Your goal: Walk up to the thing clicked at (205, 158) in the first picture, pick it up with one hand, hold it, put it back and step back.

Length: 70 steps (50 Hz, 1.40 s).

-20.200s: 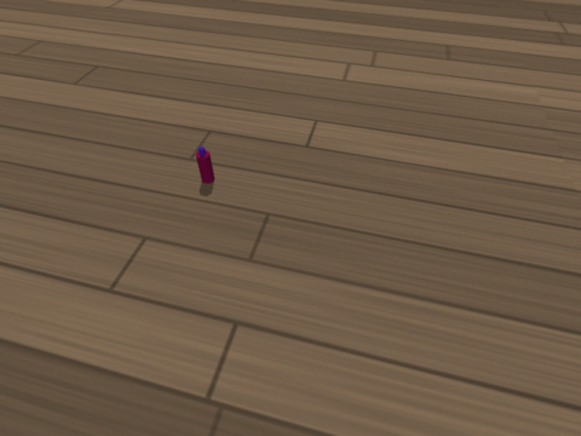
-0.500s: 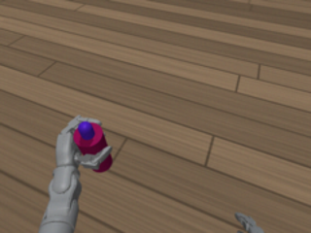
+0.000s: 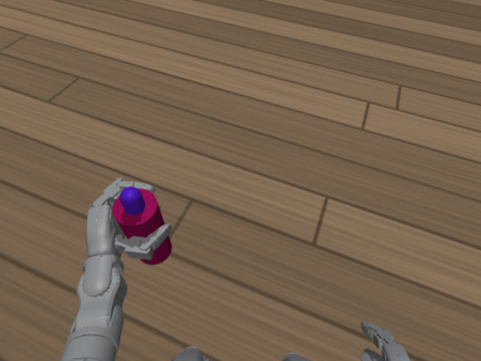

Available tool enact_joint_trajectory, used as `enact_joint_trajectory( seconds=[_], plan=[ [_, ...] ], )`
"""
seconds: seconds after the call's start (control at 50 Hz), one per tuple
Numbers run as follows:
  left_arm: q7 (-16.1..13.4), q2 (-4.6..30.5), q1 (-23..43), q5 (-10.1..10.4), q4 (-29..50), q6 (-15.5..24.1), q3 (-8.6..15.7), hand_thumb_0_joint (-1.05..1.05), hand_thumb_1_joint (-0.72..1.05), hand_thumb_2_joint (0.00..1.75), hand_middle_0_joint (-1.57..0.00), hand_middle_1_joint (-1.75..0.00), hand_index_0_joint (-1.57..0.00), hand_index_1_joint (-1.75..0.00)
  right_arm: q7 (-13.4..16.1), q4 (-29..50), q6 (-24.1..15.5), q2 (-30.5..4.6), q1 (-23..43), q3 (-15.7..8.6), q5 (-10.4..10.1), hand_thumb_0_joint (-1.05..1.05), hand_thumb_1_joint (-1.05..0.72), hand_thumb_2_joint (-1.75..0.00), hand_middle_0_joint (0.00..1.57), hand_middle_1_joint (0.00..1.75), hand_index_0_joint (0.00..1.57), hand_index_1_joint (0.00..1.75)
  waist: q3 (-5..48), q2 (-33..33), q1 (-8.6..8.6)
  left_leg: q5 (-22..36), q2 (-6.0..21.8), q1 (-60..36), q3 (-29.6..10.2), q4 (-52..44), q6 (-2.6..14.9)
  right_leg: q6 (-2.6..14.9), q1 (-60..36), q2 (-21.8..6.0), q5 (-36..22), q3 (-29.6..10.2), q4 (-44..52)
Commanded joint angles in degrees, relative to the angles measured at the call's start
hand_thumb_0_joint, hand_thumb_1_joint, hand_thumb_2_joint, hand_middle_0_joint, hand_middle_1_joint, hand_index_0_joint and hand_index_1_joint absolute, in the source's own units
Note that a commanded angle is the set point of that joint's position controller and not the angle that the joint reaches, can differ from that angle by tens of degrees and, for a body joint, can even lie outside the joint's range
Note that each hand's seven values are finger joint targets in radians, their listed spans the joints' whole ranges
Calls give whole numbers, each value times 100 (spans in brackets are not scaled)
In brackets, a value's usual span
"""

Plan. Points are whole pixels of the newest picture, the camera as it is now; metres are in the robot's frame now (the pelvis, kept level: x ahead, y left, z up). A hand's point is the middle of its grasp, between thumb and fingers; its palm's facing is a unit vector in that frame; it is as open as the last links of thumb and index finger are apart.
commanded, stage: crouch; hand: left
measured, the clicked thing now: (143, 224) +0.34 +0.18 +0.02
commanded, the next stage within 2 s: lower in 1.66 s
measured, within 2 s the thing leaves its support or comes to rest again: neither
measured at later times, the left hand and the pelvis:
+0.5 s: hand (160, 254) +0.39 +0.20 -0.21, palm faces +0.18 -0.98 -0.02, open 9.2 cm; pelvis -0.03 +0.00 -0.19, yaw -2 degrees
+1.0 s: hand (169, 270) +0.42 +0.21 -0.40, palm faces +0.16 -0.99 -0.01, open 9.2 cm; pelvis -0.07 +0.00 -0.36, yaw -6 degrees
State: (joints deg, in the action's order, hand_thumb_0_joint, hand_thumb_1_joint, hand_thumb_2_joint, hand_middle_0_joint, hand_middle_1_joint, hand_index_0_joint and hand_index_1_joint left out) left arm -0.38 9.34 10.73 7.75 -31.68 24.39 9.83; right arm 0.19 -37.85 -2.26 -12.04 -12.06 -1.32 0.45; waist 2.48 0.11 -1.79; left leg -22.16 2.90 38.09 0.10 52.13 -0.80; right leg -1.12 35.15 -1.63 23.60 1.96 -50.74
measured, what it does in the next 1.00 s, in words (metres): lowers itself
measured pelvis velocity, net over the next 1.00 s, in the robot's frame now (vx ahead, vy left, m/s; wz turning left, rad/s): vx -0.07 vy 0.00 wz -0.10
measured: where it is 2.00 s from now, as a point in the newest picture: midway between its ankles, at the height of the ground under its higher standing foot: outside the picture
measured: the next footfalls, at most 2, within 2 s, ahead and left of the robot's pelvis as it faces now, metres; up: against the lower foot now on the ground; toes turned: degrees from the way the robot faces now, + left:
none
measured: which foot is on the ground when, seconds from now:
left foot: down 0.00-1.00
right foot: down 0.00-1.00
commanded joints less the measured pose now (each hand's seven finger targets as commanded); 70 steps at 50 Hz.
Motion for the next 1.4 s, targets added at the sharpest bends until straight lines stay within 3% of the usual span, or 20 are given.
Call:
enact_joint_trajectory(
  seconds=[0.0,0.06,0.12,0.16,0.2,0.22,0.24,0.28,0.32,0.34,0.54,0.68,0.76,0.86,0.9,0.92,1.0,1.12,1.14,1.38],
  plan=[
    [38,658,1710,17,531,829,329,0,23,117,-123,-133,-125,-132,-26,543,-235,-818,49,-300,67,0,-88,-90,20,30,20,30,1314,74,-118,200,-169,-155,-65,-257,111,183,341,167,-601,-3,248],
    [112,852,2001,-3,150,1230,506,0,24,119,-124,-134,-126,-134,-90,529,-251,-873,-36,-327,104,0,-88,-90,20,30,20,30,1804,2,-151,140,-184,379,-80,377,129,197,936,161,-526,-43,-331],
    [241,792,2126,18,-262,1665,465,0,21,118,-125,-134,-126,-134,-180,522,-279,-935,-54,-322,164,0,-89,-90,20,30,20,30,2305,-201,-218,194,-161,871,-212,1081,115,238,1822,196,-435,45,-1138],
    [307,1057,2304,22,-490,1900,684,0,20,118,-126,-134,-127,-134,-202,526,-266,-1013,-93,-310,178,0,-89,-90,20,30,20,30,2666,-357,-198,343,-150,1232,-272,1560,114,269,2334,202,-432,62,-1629],
    [442,1022,2418,37,-610,2070,593,0,18,116,-125,-132,-125,-132,-237,517,-242,-1078,-88,-310,194,0,-89,-90,20,30,20,30,2892,-532,-210,282,-134,1489,-373,1870,71,300,2875,233,-281,120,-2100],
    [458,1239,2509,64,-698,2135,837,0,19,117,-125,-133,-125,-133,-247,507,-225,-1117,-132,-305,192,0,-89,-90,20,30,20,30,3114,-487,-145,301,-144,1695,-357,2090,93,301,3007,237,-273,104,-2244],
    [502,1225,2708,74,-668,2202,759,0,19,118,-125,-132,-125,-133,-254,507,-206,-1140,-104,-295,206,0,-89,-90,20,30,20,30,3256,-586,-199,305,-134,1779,-393,2246,80,310,3244,250,-239,122,-2452],
    [529,1363,2785,111,-833,2246,952,0,23,121,-127,-135,-127,-135,-273,481,-171,-1180,-143,-276,227,0,-89,-91,20,30,20,30,3638,-544,-154,589,-125,2060,-354,2684,114,300,3428,249,-455,77,-2771],
    [587,1242,2986,130,-936,2255,845,0,20,123,-126,-135,-126,-137,-301,430,-107,-1169,-149,-265,256,0,-90,-91,20,30,20,30,3677,-570,-249,474,-137,2460,-338,2992,117,292,3687,250,-377,32,-2987],
    [607,1422,2958,150,-980,2267,1044,0,20,122,-126,-135,-126,-136,-305,419,-95,-1219,-132,-276,256,0,-90,-91,20,30,20,30,3710,-574,-158,414,-127,2519,-373,3041,105,312,3858,272,-285,88,-3146],
    [748,2159,3961,10,-1690,2356,1637,0,25,127,-125,-137,-125,-138,-378,131,27,-1238,-213,-194,451,0,-91,-91,20,30,20,30,4284,-238,-396,27,-91,4505,-250,4787,228,198,4540,265,-142,-194,-4244],
    [852,2680,4591,-178,-2115,2448,1923,0,20,128,-126,-139,-126,-140,-456,63,98,-1342,-142,-84,572,0,-92,-91,20,30,20,30,4176,-729,-433,-635,-58,5088,-283,5380,133,314,5763,338,585,130,-5252],
    [983,2577,4888,-210,-2217,2418,1782,0,18,127,-125,-137,-125,-139,-477,22,132,-1475,-165,-60,609,0,-92,-91,20,30,20,30,4194,-1187,-576,-798,-26,5007,-364,5610,73,366,6488,344,691,369,-5804],
    [990,2915,5104,-205,-2195,2349,1954,0,14,121,-122,-134,-123,-134,-470,4,169,-1565,-101,42,634,0,-92,-91,20,30,20,30,4061,-1171,-593,-1173,-49,5521,-323,6053,93,331,6735,351,920,455,-6155],
    [940,3309,5217,-234,-2173,2330,2171,0,16,120,-121,-132,-121,-133,-449,-42,217,-1624,-158,85,642,0,-92,-91,20,30,20,30,4115,-1193,-551,-1169,-46,5671,-332,6210,90,324,6756,362,923,484,-6323],
    [946,3321,5322,-280,-2259,2318,2149,0,16,121,-121,-132,-122,-133,-446,-48,231,-1646,-181,119,675,0,-92,-91,20,30,20,30,4084,-1175,-677,-1158,-46,5756,-333,6349,104,303,6767,357,875,495,-6370],
    [926,3397,5235,-264,-2467,2286,2252,0,19,121,-122,-132,-122,-133,-435,-38,276,-1712,-106,239,717,0,-91,-91,20,30,20,30,3686,-1010,-742,-1545,-63,6301,-361,6558,131,280,6946,396,1164,588,-6499],
    [982,3586,5221,-257,-2680,2225,2323,0,22,121,-122,-132,-123,-133,-461,-33,322,-1814,-73,423,803,0,-90,-91,20,30,20,30,3419,-1077,-875,-1415,-33,6665,-436,6968,140,272,7077,452,979,654,-6812],
    [957,3821,5197,-280,-2716,2218,2473,0,24,122,-121,-132,-122,-132,-461,-44,338,-1833,-89,461,813,0,-90,-91,20,30,20,30,3427,-1102,-843,-1358,-27,6666,-441,7034,132,273,7079,468,947,671,-6858],
    [999,4026,4926,-308,-2630,2280,2492,0,33,124,-123,-135,-125,-134,-543,24,468,-2116,26,666,1012,0,-90,-90,20,30,20,30,3242,-1427,-1042,-1053,44,6707,-681,7441,68,259,7165,541,590,901,-7301]
  ],
)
